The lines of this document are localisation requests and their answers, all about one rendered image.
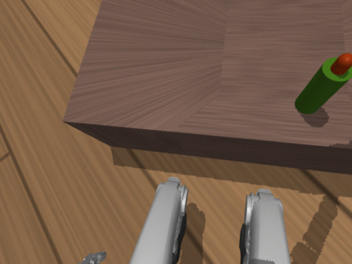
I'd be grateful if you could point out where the bottle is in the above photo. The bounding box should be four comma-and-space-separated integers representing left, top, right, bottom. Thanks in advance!
295, 53, 352, 114

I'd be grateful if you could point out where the left robot foot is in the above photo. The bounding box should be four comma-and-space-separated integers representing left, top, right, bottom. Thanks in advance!
172, 213, 186, 264

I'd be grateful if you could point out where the left robot hand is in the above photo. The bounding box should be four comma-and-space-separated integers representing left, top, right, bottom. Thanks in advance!
78, 251, 106, 264

